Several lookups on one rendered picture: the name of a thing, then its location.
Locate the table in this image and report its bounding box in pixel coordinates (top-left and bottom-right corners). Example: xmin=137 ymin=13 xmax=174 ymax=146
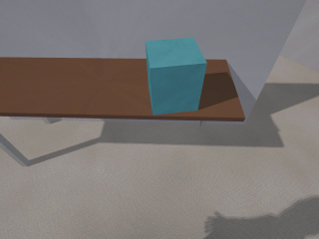
xmin=0 ymin=57 xmax=245 ymax=167

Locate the carton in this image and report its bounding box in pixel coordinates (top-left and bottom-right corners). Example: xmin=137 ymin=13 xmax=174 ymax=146
xmin=145 ymin=37 xmax=207 ymax=116

